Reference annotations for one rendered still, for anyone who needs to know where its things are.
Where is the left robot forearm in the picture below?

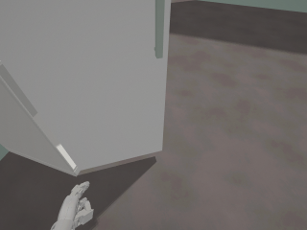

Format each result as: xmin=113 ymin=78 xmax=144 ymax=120
xmin=51 ymin=218 xmax=76 ymax=230

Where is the robot left hand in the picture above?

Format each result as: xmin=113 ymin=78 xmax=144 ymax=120
xmin=57 ymin=181 xmax=94 ymax=228

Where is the fridge door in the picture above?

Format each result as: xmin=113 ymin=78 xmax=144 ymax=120
xmin=0 ymin=0 xmax=172 ymax=171

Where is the handle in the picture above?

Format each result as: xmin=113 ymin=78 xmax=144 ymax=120
xmin=153 ymin=0 xmax=165 ymax=58

